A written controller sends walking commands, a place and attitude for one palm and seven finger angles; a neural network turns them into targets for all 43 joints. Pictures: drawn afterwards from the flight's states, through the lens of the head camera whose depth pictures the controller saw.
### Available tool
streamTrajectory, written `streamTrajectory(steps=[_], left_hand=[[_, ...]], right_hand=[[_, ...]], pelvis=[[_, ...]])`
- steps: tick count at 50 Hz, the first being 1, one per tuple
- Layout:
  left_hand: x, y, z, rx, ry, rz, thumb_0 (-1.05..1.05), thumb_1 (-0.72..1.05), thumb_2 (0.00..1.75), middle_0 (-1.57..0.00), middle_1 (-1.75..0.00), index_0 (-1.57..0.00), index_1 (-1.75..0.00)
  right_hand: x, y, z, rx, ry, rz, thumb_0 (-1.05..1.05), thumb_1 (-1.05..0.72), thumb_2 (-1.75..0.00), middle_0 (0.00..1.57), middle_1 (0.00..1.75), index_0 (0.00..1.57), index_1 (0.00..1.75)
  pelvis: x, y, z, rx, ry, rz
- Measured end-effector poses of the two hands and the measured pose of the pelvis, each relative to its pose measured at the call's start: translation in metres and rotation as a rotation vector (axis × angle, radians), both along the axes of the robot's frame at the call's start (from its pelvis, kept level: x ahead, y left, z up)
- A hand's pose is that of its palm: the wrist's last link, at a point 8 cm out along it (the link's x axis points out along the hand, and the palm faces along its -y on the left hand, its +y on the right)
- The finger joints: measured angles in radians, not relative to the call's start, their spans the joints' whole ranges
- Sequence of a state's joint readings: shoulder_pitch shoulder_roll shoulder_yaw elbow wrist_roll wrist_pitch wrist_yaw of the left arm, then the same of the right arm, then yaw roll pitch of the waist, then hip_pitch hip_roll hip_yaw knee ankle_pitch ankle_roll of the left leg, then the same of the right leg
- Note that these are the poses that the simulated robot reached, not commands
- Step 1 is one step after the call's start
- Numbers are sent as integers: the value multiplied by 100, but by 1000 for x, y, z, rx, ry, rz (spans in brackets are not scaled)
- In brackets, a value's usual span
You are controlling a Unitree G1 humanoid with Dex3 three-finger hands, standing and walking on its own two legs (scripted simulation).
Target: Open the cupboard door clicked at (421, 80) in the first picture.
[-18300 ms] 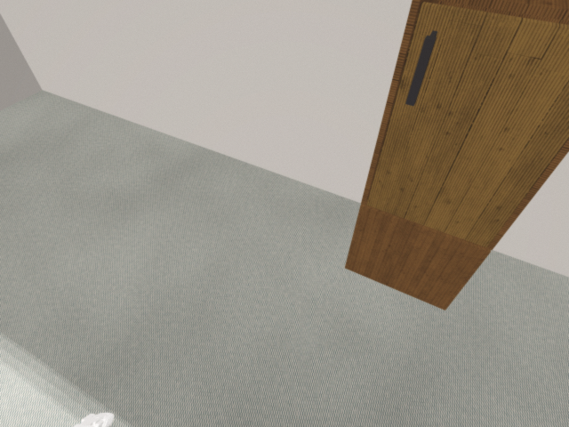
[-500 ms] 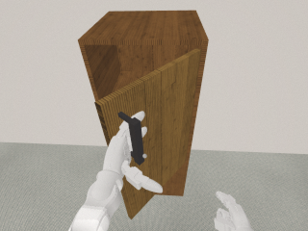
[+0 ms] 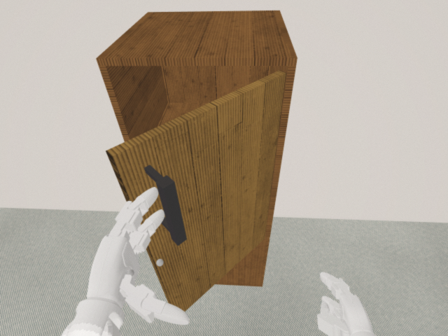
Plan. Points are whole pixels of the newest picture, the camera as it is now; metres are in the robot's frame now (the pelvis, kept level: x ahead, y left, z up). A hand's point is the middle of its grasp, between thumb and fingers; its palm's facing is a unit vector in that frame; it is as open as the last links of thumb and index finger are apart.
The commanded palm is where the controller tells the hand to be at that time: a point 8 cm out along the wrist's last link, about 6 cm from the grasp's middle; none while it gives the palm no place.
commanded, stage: slide the hand sideways off the handle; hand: left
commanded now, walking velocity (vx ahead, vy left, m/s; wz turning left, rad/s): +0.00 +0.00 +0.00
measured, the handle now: (165, 206) +0.28 +0.12 +0.14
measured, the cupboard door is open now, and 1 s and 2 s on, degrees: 46 46 46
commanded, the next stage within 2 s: draw the hand back to the body in 0.40 s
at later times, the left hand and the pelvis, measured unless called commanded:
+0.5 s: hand (115, 293) +0.15 +0.16 +0.12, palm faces +0.03 -1.00 -0.03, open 16.3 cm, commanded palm +0.11 +0.21 +0.14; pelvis +0.00 +0.00 -0.01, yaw +2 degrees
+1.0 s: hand (81, 287) +0.15 +0.20 +0.14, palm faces +0.04 -1.00 -0.06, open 16.2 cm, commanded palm +0.11 +0.26 +0.15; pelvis -0.01 +0.02 -0.01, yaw +2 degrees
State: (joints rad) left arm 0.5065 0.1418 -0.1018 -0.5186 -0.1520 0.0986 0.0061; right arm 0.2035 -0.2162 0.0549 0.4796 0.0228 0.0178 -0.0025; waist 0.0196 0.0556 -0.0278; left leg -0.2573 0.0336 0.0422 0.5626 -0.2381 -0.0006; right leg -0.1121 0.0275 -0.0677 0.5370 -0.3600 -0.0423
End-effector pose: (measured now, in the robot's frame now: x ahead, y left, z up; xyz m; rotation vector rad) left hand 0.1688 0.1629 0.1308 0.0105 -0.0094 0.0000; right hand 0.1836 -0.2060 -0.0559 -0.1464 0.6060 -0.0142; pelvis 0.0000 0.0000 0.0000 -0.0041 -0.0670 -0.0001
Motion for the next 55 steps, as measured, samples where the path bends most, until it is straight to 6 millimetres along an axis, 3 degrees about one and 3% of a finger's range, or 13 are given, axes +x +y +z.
streamTrajectory(steps=[9, 18, 29, 42, 51, 55], left_hand=[[-29, 19, 0, 23, 3, 33, -1, -50, 30, -17, -31, -16, -30], [-43, 38, -6, 34, -5, 37, -1, -50, 30, -16, -30, -15, -30], [-42, 52, -7, 15, -27, 14, -1, -50, 30, -15, -30, -15, -30], [-42, 76, 3, 34, -34, 29, -1, -50, 30, -15, -30, -15, -30], [-45, 92, 9, 52, -34, 42, -1, -47, 31, -16, -30, -15, -30], [-45, 103, 17, 198, -52, 168, -1, -39, 35, -16, -30, -15, -30]], right_hand=[[10, -11, -3, -11, -52, 6, 2, -90, -90, 20, 30, 20, 30], [10, -16, -8, -18, -83, -5, 2, -90, -90, 20, 30, 20, 30], [5, -6, -3, -27, -132, -3, 2, -90, -90, 20, 30, 20, 30], [0, 21, 3, -20, -145, 23, 2, -90, -90, 20, 30, 20, 30], [-4, 29, 6, -28, -141, 32, 2, -90, -90, 20, 30, 20, 30], [-7, 30, 8, -60, -117, 23, 2, -90, -90, 20, 30, 20, 30]], pelvis=[[8, -7, -5, -1, 25, 23], [6, -10, -9, -11, 37, 35], [-1, 0, -10, -22, 36, 36], [-10, 17, -7, -28, 25, 34], [-15, 23, -5, -30, 14, 37], [-16, 25, -1, -34, -2, 21]])
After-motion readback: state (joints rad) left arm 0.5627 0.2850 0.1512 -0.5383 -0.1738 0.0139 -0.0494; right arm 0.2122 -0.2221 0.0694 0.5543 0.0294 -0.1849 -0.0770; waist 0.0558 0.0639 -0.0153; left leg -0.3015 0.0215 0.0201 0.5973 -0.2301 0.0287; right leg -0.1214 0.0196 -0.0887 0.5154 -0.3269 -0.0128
